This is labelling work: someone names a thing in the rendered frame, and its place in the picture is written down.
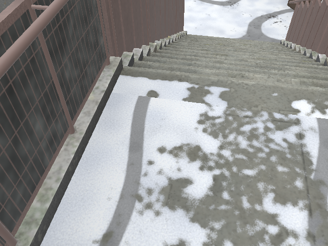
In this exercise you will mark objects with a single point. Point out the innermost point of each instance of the stairs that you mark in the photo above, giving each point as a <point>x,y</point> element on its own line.
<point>237,75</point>

